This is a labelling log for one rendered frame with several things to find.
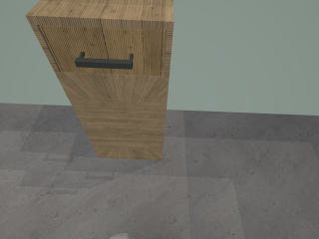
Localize handle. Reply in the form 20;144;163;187
75;52;134;70

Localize cabinet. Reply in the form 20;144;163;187
25;0;174;160

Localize drawer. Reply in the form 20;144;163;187
39;25;165;76

